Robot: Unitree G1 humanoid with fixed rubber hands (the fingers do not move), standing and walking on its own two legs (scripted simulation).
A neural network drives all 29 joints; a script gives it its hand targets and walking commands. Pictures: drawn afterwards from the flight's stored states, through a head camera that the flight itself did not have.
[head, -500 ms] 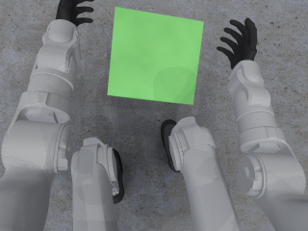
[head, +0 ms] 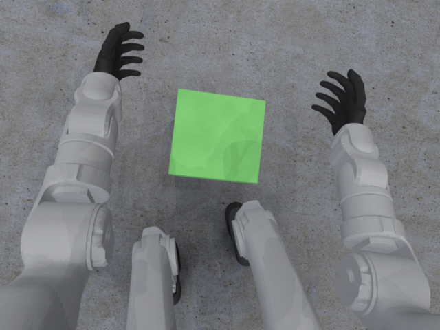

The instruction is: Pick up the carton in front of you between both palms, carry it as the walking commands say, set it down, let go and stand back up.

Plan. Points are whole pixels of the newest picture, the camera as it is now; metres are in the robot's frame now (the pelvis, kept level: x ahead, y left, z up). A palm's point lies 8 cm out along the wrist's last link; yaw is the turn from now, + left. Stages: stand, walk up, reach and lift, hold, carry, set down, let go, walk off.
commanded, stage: set down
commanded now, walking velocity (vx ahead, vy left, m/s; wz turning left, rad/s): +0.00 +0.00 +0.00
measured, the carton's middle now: (213, 143) +0.45 -0.08 -0.42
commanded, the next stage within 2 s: let go in 0.22 s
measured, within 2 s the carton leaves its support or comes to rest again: neither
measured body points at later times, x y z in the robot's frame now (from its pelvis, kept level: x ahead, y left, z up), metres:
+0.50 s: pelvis +0.04 -0.01 +0.13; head +0.28 -0.01 +0.51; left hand +0.48 +0.13 +0.02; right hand +0.38 -0.26 +0.03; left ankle +0.06 +0.12 -0.51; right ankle +0.12 -0.13 -0.51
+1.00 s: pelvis +0.11 -0.01 +0.22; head +0.20 +0.00 +0.66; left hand +0.35 +0.20 +0.12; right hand +0.28 -0.25 +0.15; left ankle +0.06 +0.12 -0.51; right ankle +0.12 -0.13 -0.51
